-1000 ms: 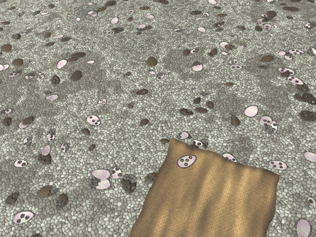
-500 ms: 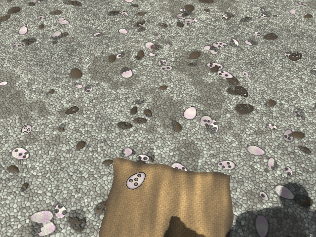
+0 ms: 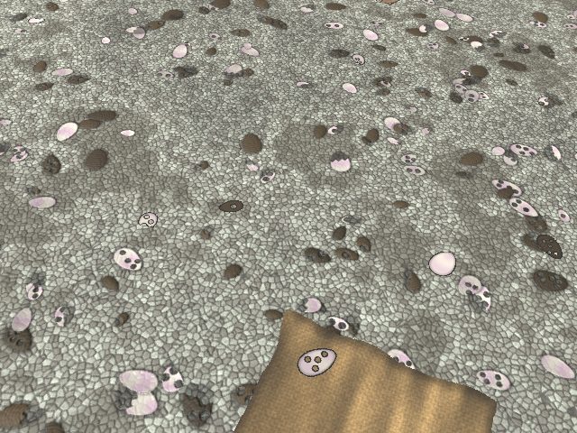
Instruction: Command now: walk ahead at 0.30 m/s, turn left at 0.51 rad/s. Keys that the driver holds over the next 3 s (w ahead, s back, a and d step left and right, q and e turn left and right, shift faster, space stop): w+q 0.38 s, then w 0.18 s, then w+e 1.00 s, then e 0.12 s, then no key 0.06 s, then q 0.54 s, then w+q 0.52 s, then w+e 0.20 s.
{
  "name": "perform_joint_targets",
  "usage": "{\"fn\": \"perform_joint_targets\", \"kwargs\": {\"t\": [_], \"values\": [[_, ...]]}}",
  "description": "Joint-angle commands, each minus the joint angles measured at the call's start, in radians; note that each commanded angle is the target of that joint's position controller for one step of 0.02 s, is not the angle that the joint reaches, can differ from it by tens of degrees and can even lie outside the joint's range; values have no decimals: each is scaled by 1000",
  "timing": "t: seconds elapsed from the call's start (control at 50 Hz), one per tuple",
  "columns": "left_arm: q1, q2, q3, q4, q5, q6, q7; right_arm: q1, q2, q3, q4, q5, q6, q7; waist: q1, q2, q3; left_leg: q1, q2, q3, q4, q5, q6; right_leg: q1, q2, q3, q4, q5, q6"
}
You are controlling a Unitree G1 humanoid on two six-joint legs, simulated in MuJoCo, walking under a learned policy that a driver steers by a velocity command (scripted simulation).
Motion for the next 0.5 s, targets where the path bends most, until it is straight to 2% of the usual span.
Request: {"fn": "perform_joint_targets", "kwargs": {"t": [0.02, 0.04, 0.06, 0.08, 0.1, 0.14, 0.18, 0.28, 0.36, 0.4, 0.42, 0.44, 0.46, 0.48, 0.5], "values": [[-211, 91, 9, -159, -41, -62, -15, 111, -214, -44, -61, -31, -69, 2, -72, 203, 86, 238, 380, -817, -573, -475, 277, -587, 48, 182, 366, -65, -25], [-176, 126, 20, -140, -38, -78, -15, 72, -170, -29, -65, -18, -83, -4, -38, 183, 124, 232, 344, -724, -560, -392, 231, -585, 26, 179, 331, 62, -37], [-148, 125, 24, -107, -10, -87, -9, 61, -149, -21, -69, -10, -86, -11, -25, 145, 115, 240, 295, -622, -527, -257, 186, -550, 7, 176, 300, 148, -31], [-137, 119, 26, -94, 12, -94, -7, 65, -144, -18, -67, -8, -85, -19, -21, 135, 103, 247, 252, -536, -518, -130, 157, -512, 4, 174, 241, 224, -19], [-140, 108, 25, -85, 15, -98, -11, 92, -131, -13, -66, -12, -87, -26, -26, 137, 82, 259, 220, -477, -516, -20, 138, -476, 14, 167, 207, 294, -10], [-154, 76, 19, -82, 12, -101, -17, 153, -121, -12, -55, -9, -91, -36, -36, 122, 47, 311, 190, -400, -501, 187, 125, -461, 39, 153, 129, 392, 9], [-178, 53, 14, -88, 9, -102, -21, 195, -113, -13, -46, -4, -89, -45, -41, 119, 32, 330, 168, -352, -485, 309, 113, -451, 59, 148, 45, 454, 24], [-311, 19, -4, -128, -2, -113, -47, 257, -109, -17, -28, 0, -77, -59, -83, 156, 70, 278, 147, -336, -472, 341, 107, -383, 90, 133, -161, 542, 46], [-388, 23, -12, -161, -5, -132, -67, 289, -115, -26, -13, 13, -64, -66, -100, 155, 92, 317, 177, -393, -415, 394, 117, -361, 106, 134, -263, 520, 27], [-347, 42, -6, -152, -9, -140, -70, 264, -123, -32, -16, 12, -57, -72, -68, 180, 83, 316, 196, -400, -392, 472, 102, -275, 109, 130, -291, 504, 6], [-299, 58, 0, -137, -8, -142, -69, 248, -125, -35, -20, 8, -55, -72, -45, 199, 61, 315, 198, -390, -360, 586, 91, -197, 118, 115, -294, 478, -11], [-221, 88, 13, -117, -5, -144, -61, 236, -126, -36, -24, 2, -54, -70, -9, 217, 4, 319, 181, -370, -276, 795, 77, -77, 142, 88, -294, 447, -36], [-82, 124, 31, -83, -2, -142, -50, 218, -120, -31, -31, -2, -53, -65, 64, 209, -100, 291, 132, -326, -116, 928, 48, 126, 143, 71, -315, 480, -74], [101, 155, 37, -57, 15, -138, -40, 196, -87, -17, -55, -17, -54, -60, 147, 173, -256, 116, 91, -330, 126, 764, 24, 452, 12, 202, -254, 437, -141], [234, 235, 56, -12, 25, -131, -41, 359, 52, 19, -61, -11, -65, -52, 79, -170, -453, -258, -87, -268, 524, 72, -51, 847, -267, 703, -291, 238, -319]]}}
